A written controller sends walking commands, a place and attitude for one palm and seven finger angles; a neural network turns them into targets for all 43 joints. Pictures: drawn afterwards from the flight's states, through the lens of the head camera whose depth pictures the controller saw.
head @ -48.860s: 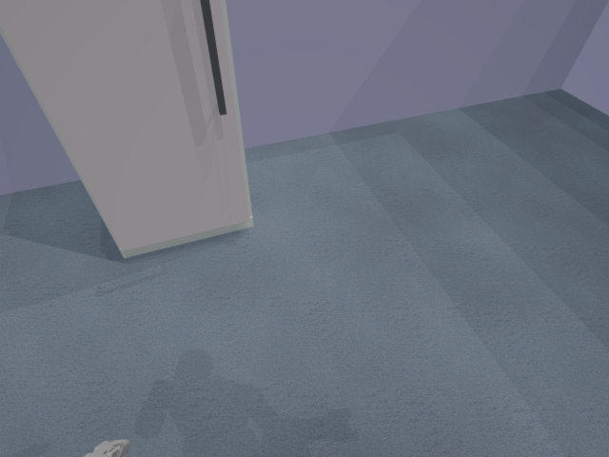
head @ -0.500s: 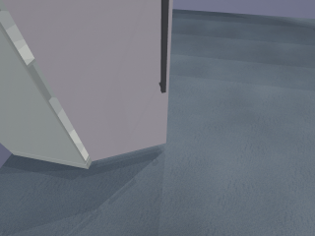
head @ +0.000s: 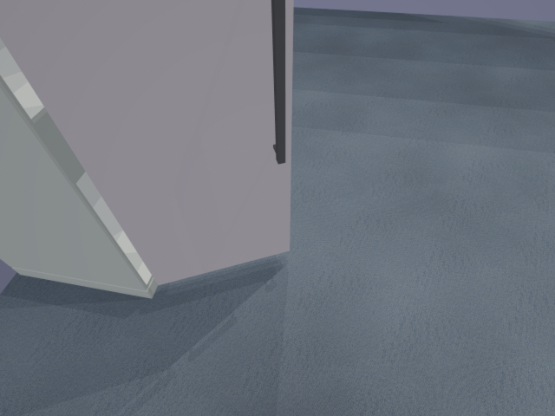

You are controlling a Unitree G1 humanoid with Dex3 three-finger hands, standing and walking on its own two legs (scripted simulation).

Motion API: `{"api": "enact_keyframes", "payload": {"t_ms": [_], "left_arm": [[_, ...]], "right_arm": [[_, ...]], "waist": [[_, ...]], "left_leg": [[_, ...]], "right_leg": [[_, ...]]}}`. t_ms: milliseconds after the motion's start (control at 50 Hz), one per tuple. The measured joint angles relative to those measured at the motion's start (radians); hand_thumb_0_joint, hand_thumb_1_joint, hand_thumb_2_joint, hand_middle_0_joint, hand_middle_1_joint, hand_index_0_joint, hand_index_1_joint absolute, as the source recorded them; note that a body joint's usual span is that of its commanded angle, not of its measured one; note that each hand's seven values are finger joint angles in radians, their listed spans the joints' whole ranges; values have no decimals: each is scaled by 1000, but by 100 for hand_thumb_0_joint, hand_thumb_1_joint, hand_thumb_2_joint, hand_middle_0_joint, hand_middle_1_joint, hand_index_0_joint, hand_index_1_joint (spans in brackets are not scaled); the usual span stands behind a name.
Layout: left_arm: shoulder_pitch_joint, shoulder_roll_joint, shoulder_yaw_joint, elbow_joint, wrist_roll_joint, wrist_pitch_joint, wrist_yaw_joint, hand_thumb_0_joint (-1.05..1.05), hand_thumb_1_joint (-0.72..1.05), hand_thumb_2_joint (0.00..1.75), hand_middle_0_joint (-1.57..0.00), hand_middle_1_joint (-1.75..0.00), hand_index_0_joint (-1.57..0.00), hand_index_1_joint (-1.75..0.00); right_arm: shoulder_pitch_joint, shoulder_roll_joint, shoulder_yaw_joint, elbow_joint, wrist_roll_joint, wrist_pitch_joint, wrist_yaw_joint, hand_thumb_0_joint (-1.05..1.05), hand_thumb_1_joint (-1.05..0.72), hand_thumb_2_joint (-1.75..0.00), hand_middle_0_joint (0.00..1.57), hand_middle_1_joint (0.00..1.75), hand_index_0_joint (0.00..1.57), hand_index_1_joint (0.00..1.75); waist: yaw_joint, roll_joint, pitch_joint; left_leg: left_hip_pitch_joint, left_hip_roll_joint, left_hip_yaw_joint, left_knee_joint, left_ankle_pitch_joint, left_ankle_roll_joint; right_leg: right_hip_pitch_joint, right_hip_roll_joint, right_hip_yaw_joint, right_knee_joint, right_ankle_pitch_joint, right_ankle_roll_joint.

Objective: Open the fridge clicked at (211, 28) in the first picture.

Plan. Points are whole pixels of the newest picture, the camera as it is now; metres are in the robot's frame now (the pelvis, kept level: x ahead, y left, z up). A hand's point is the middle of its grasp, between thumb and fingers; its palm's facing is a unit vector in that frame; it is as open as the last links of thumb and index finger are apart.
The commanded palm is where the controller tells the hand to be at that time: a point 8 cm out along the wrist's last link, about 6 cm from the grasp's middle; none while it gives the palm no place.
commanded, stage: look to check the result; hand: right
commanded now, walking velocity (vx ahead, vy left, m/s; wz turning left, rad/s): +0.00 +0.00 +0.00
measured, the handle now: (276, 69) +0.76 +0.05 +0.11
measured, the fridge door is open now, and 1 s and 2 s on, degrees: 63 63 63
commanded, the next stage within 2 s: stand and wait in 0.06 s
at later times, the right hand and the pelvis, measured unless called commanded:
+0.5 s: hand out of the picture +0.08 -0.23 -0.17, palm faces -0.06 +0.95 -0.31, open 7.4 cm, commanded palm none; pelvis +0.01 +0.01 +0.00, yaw +0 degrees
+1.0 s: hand out of the picture +0.07 -0.23 -0.17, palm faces -0.07 +0.95 -0.30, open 7.4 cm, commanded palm none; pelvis +0.00 +0.01 +0.00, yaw +0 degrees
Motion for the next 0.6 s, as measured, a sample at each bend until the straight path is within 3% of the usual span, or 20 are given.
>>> {"api": "enact_keyframes", "payload": {"t_ms": [600], "left_arm": [[5,8,1,4,0,-3,-4,0,90,90,-21,-30,-20,-30]], "right_arm": [[-15,-1,5,-14,1,-11,2,0,-90,-90,20,30,20,30]], "waist": [[10,0,-10]], "left_leg": [[24,-11,1,-29,7,9]], "right_leg": [[22,-10,2,-22,3,11]]}}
